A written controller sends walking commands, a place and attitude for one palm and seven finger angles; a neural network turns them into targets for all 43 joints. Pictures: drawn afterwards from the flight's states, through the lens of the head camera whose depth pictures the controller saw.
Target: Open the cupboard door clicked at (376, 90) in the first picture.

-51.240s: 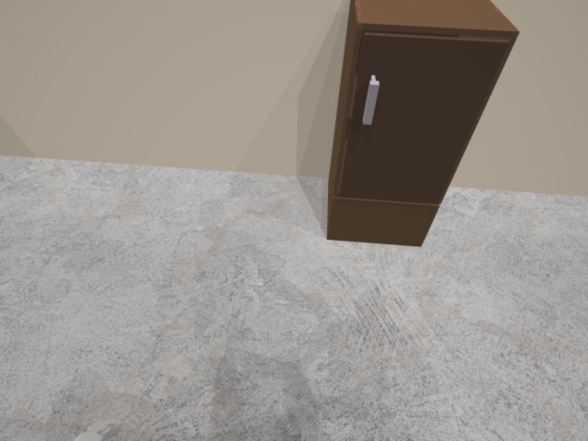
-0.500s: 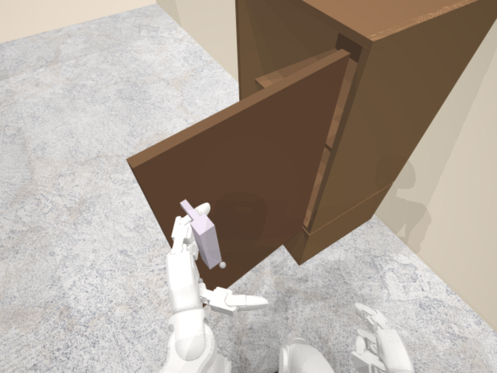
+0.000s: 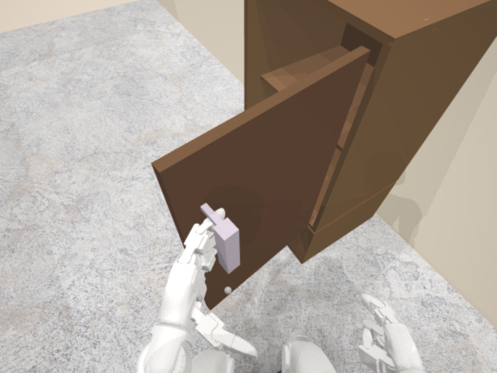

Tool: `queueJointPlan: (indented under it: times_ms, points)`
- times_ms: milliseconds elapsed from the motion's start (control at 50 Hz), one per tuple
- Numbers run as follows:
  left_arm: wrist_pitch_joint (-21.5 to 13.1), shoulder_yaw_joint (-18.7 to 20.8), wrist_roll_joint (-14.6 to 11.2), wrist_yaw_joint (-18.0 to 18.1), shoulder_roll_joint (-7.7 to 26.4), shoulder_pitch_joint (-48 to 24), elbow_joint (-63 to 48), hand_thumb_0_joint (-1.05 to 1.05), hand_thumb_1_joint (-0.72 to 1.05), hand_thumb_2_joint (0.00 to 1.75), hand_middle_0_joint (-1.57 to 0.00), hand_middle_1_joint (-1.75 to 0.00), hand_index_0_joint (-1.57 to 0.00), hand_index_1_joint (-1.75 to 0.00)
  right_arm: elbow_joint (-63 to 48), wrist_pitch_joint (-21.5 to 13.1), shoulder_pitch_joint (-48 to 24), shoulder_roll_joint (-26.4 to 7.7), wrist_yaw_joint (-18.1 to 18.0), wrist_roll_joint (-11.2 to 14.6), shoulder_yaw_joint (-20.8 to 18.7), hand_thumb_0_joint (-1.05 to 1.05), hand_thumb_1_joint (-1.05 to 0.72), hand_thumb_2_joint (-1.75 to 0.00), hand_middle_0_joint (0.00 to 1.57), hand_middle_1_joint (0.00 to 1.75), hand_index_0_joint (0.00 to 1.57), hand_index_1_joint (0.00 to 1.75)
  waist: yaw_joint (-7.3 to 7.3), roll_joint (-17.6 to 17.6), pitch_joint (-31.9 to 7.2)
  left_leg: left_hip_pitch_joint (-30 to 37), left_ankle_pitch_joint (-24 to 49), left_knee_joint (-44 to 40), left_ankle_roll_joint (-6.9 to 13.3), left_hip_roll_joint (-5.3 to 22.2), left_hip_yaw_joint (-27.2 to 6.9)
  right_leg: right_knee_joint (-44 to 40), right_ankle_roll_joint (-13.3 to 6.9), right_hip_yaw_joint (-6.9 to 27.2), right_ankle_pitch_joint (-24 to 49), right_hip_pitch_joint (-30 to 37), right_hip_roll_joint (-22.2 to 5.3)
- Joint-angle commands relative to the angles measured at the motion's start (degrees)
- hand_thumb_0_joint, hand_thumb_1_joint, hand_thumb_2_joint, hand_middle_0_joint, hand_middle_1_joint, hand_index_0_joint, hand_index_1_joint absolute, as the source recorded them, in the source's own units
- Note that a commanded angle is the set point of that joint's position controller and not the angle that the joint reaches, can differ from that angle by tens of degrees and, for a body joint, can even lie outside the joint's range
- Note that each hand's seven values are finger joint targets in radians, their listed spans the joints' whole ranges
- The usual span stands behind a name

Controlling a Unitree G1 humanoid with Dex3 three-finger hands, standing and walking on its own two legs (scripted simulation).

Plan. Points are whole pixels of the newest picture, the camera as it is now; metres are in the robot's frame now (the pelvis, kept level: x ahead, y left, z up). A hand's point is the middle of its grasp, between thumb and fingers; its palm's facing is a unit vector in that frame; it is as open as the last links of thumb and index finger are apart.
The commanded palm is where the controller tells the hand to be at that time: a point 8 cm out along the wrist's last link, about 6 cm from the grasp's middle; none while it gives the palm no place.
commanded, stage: slide the hand sideways off the handle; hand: left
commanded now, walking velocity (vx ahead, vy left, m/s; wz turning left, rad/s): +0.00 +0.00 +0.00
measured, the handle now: (219, 238) +0.31 +0.07 +0.04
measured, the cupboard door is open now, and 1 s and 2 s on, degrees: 98 98 98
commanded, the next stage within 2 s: draw the hand back to the body in 0.82 s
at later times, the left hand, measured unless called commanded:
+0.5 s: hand (190, 319) +0.20 +0.09 +0.04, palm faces -0.13 -0.99 +0.02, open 16.1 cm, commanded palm +0.17 +0.15 +0.04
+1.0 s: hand (164, 341) +0.17 +0.12 +0.04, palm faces -0.11 -0.99 -0.01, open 16.3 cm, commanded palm +0.14 +0.19 +0.06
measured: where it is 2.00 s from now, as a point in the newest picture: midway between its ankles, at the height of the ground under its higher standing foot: outside the picture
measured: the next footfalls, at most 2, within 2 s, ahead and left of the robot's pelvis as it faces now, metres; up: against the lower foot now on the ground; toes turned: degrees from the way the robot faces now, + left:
none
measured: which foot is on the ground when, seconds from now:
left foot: down 0.00-1.00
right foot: down 0.00-1.00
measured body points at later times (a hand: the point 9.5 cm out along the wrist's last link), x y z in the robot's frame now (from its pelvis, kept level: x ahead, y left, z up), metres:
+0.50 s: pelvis +0.01 +0.00 -0.01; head +0.08 +0.01 +0.43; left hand +0.20 +0.15 +0.04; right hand +0.21 -0.21 -0.08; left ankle +0.00 +0.08 -0.64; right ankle +0.06 -0.10 -0.64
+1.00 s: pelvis +0.00 -0.01 -0.02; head +0.06 +0.00 +0.42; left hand +0.17 +0.17 +0.04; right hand +0.21 -0.23 -0.08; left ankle +0.00 +0.08 -0.64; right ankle +0.06 -0.10 -0.64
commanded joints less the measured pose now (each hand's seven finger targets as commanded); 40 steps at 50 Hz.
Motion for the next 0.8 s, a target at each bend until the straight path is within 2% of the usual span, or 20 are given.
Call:
queueJointPlan:
  times_ms: [0, 80, 120, 160, 220, 340, 380, 420, 540, 660, 720, 760, 780]
  points:
    - [-5.3, 1.1, 3.3, 2.1, 2.2, 2.3, -15.8, 0.00, -0.50, 0.30, -0.15, -0.30, -0.15, -0.30, -10.2, -2.1, -3.2, -5.3, 0.5, -0.5, -2.6, 0.00, -0.90, -0.90, 0.20, 0.30, 0.20, 0.30, 0.76, -2.5, -12.7, 0.4, 13.3, -9.9, -3.4, 1.3, -4.8, -6.0, -0.8, 3.2, 7.6, 13.2, -0.1]
    - [-5.6, 0.1, 2.9, 0.9, 2.7, 4.4, -21.5, 0.00, -0.50, 0.30, -0.15, -0.30, -0.15, -0.30, -11.3, -1.6, -3.2, -5.2, 0.3, -0.3, -2.6, 0.00, -0.90, -0.90, 0.20, 0.30, 0.20, 0.30, 0.23, 0.7, -13.1, 2.0, 14.6, -9.7, -4.0, 1.7, -5.5, -5.4, -0.9, 2.8, 7.7, 11.9, 0.3]
    - [-5.6, 0.2, 1.4, 0.0, 2.9, 6.4, -23.0, 0.00, -0.50, 0.30, -0.15, -0.30, -0.15, -0.30, -11.6, -1.5, -2.7, -5.3, 0.1, 0.0, -2.4, 0.00, -0.90, -0.90, 0.20, 0.30, 0.20, 0.30, -0.14, 0.6, -12.9, 2.1, 15.0, -9.7, -4.1, 1.7, -5.9, -5.4, -0.7, 2.4, 8.0, 11.7, 0.5]
    - [-4.7, 0.8, 0.5, -0.9, 2.8, 8.6, -21.8, 0.00, -0.50, 0.30, -0.15, -0.30, -0.15, -0.30, -11.7, -1.4, -2.4, -5.4, -0.3, 0.2, -2.3, 0.00, -0.90, -0.90, 0.20, 0.30, 0.20, 0.30, -0.56, -1.8, -11.7, 0.9, 14.9, -9.7, -4.0, 1.8, -6.1, -5.6, -0.5, 2.1, 8.2, 12.1, 0.8]
    - [-4.2, 2.4, -0.8, -2.1, 3.7, 11.7, -22.7, 0.00, -0.50, 0.30, -0.15, -0.30, -0.15, -0.30, -12.2, -1.5, -2.4, -5.6, -0.9, 0.4, -2.5, 0.00, -0.90, -0.90, 0.20, 0.30, 0.20, 0.30, -0.15, -3.3, -11.8, 0.3, 14.2, -9.4, -4.0, 1.9, -6.2, -5.4, -0.3, 1.9, 7.7, 12.1, 0.9]
    - [-4.9, 5.4, -1.6, -3.6, 6.4, 15.1, -24.8, 0.00, -0.50, 0.30, -0.15, -0.30, -0.15, -0.30, -12.3, -2.0, -2.5, -5.4, -1.5, 0.5, -2.6, 0.00, -0.90, -0.90, 0.20, 0.30, 0.20, 0.30, 0.79, -1.6, -13.0, -0.3, 17.0, -8.2, -4.6, 1.7, -6.2, -3.6, -0.5, 1.9, 9.6, 11.9, 1.1]
    - [-5.2, 5.0, -2.0, -4.4, 6.1, 16.5, -25.8, 0.00, -0.50, 0.30, -0.15, -0.30, -0.15, -0.30, -12.5, -2.0, -2.4, -5.3, -1.4, 0.5, -2.6, 0.00, -0.90, -0.90, 0.20, 0.30, 0.20, 0.30, 0.77, -0.3, -13.1, -0.1, 17.6, -8.0, -4.7, 1.7, -5.9, -3.4, -0.4, 1.9, 9.9, 11.8, 0.9]
    - [-5.1, 6.8, -2.7, -5.0, 7.2, 17.0, -25.6, 0.00, -0.50, 0.30, -0.15, -0.30, -0.15, -0.30, -12.5, -1.9, -2.6, -5.4, -1.6, 0.7, -2.7, 0.00, -0.90, -0.90, 0.20, 0.30, 0.20, 0.30, 0.56, -1.5, -11.6, -1.5, 14.9, -8.0, -4.5, 1.6, -5.8, -4.0, -0.3, 2.0, 8.1, 11.6, 1.1]
    - [-5.4, 9.1, -4.8, -7.1, 8.6, 21.1, -27.6, 0.00, -0.50, 0.30, -0.15, -0.30, -0.15, -0.30, -12.7, -2.2, -3.1, -5.3, -2.2, 1.1, -3.1, 0.00, -0.90, -0.90, 0.20, 0.30, 0.20, 0.30, 1.49, -0.5, -13.2, -1.4, 16.6, -7.5, -4.7, 1.5, -5.7, -3.5, -0.4, 2.3, 9.3, 12.7, 1.3]
    - [-5.9, 10.5, -6.5, -10.6, 10.0, 22.4, -27.5, 0.00, -0.50, 0.30, -0.15, -0.30, -0.15, -0.30, -12.4, -2.4, -3.2, -5.6, -2.9, 1.3, -3.6, 0.00, -0.90, -0.90, 0.20, 0.30, 0.20, 0.30, 0.24, -2.0, -11.3, -4.0, 13.6, -5.9, -3.9, 1.4, -5.2, -4.5, 0.0, 3.2, 8.0, 12.2, 1.2]
    - [-6.4, 12.5, -7.7, -12.2, 11.3, 24.0, -27.9, 0.00, -0.50, 0.30, -0.15, -0.30, -0.15, -0.30, -12.5, -2.6, -3.8, -5.6, -3.1, 1.4, -3.8, 0.00, -0.90, -0.90, 0.20, 0.30, 0.20, 0.30, 0.93, -0.8, -10.8, -4.8, 12.3, -5.7, -3.9, 1.4, -5.0, -4.7, -0.1, 3.7, 6.0, 11.9, 1.1]
    - [-6.3, 14.1, -8.3, -12.8, 12.2, 25.4, -27.4, 0.00, -0.50, 0.30, -0.15, -0.30, -0.15, -0.30, -12.4, -2.6, -4.2, -5.5, -3.3, 1.5, -4.0, 0.00, -0.90, -0.90, 0.20, 0.30, 0.20, 0.30, 1.35, -1.3, -11.1, -5.6, 12.1, -5.3, -3.8, 1.3, -4.7, -4.8, -0.1, 4.2, 5.6, 12.6, 1.0]
    - [-6.4, 13.1, -8.5, -13.2, 11.4, 24.3, -28.1, 0.00, -0.50, 0.30, -0.15, -0.30, -0.15, -0.30, -12.7, -2.7, -4.1, -5.7, -3.3, 1.5, -3.8, 0.00, -0.90, -0.90, 0.20, 0.30, 0.20, 0.30, 0.65, -1.3, -10.8, -5.4, 11.4, -5.0, -3.7, 1.4, -4.7, -4.9, 0.0, 4.1, 4.7, 11.6, 1.1]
